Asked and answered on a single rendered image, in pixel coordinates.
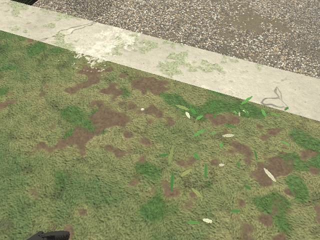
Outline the left robot hand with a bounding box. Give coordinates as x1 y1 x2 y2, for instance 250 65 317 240
27 230 70 240

